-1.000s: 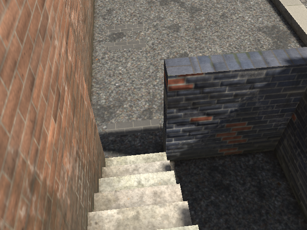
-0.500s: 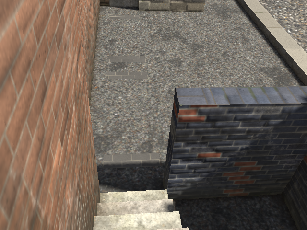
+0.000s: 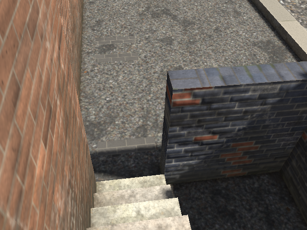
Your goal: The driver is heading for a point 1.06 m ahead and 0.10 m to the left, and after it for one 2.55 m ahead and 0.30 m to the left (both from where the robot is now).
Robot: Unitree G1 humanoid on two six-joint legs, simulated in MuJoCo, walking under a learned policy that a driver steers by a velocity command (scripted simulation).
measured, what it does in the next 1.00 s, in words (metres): stands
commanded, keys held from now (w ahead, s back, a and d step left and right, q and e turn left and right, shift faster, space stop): no key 0.70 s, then w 0.30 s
